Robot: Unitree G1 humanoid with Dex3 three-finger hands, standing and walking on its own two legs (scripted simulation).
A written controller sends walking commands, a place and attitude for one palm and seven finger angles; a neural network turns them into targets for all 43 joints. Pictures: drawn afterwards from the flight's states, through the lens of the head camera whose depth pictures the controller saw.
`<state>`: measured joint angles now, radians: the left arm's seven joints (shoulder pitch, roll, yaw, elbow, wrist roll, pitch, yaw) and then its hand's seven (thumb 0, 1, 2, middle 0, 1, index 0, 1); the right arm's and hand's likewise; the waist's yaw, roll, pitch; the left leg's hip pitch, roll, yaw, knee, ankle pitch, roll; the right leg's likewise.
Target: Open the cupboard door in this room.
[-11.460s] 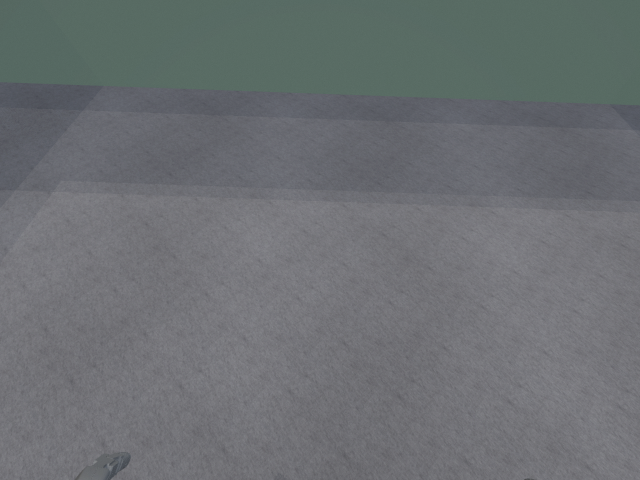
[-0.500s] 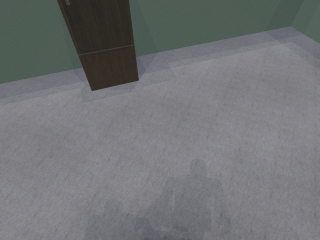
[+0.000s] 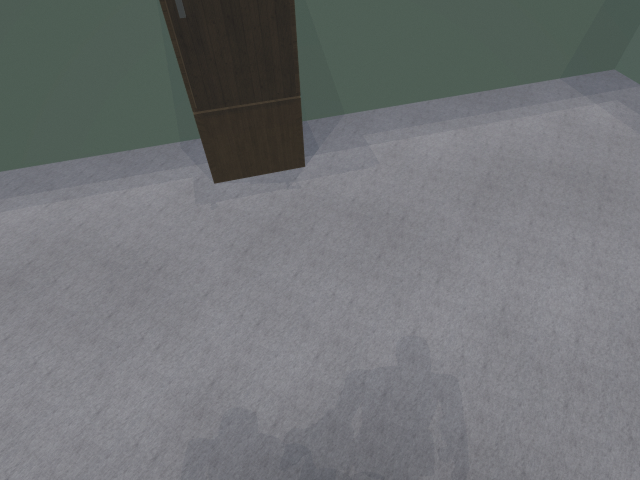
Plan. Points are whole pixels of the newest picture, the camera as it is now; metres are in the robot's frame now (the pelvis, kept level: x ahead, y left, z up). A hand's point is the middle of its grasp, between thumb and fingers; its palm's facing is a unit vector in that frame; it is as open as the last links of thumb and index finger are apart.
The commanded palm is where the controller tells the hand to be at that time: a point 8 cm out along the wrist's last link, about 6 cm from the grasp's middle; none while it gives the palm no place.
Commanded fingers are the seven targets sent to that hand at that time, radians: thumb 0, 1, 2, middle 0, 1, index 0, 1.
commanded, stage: turn or walk to find it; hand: left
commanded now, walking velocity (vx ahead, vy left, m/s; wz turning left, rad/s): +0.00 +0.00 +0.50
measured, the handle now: out of the picture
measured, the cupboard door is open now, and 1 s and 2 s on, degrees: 0 0 0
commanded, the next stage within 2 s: stand and wait in 1.76 s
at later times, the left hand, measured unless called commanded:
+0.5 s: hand out of the picture +0.01 +0.26 -0.16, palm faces +0.22 -0.94 -0.26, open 7.4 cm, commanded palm none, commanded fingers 0.00 0.90 0.90 -0.20 -0.30 -0.20 -0.30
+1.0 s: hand out of the picture -0.10 +0.18 -0.15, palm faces +0.45 -0.85 -0.27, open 7.4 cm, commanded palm none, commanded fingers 0.00 0.90 0.90 -0.20 -0.30 -0.20 -0.30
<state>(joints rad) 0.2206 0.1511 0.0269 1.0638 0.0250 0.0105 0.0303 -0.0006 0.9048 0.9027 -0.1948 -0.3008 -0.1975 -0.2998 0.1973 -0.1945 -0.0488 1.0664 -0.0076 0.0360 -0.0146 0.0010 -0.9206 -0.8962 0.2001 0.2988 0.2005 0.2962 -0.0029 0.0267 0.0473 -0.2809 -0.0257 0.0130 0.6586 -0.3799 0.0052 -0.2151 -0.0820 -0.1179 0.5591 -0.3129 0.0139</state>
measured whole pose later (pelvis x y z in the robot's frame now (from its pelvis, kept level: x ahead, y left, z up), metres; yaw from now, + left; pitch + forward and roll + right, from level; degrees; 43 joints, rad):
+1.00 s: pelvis -0.06 -0.02 +0.01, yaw +26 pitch +0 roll +3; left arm 0.24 0.16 0.03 0.95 0.03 0.01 0.02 0.00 0.90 0.90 -0.20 -0.30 -0.20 -0.30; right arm 0.21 -0.27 -0.09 1.00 -0.02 0.08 0.02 0.01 -0.91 -0.90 0.19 0.30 0.20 0.30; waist 0.00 0.02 0.07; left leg -0.43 0.04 -0.02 1.03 -0.41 -0.07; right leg -0.22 -0.11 -0.22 0.51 -0.29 -0.03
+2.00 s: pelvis -0.07 -0.04 +0.01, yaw +50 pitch -1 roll +2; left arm 0.27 0.17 0.03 1.00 0.03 0.00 0.02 0.00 0.90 0.90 -0.20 -0.30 -0.20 -0.30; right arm 0.20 -0.24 -0.06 1.03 -0.01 0.07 0.00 0.01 -0.91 -0.90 0.19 0.30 0.19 0.30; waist 0.02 0.01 0.07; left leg -0.33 0.04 0.00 0.83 -0.42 -0.06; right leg -0.23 -0.10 -0.21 0.51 -0.27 -0.03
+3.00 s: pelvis -0.08 -0.08 -0.02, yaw +39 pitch -1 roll +2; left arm 0.21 0.19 0.07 1.01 0.03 0.02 0.01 0.00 0.91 0.90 -0.19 -0.30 -0.20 -0.30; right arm 0.21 -0.21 -0.07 1.05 -0.02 0.05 -0.03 0.01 -0.90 -0.90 0.20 0.30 0.20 0.30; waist 0.00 0.06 0.09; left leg -0.34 0.12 0.11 0.84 -0.48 -0.03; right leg -0.36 0.01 -0.07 0.72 -0.36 -0.07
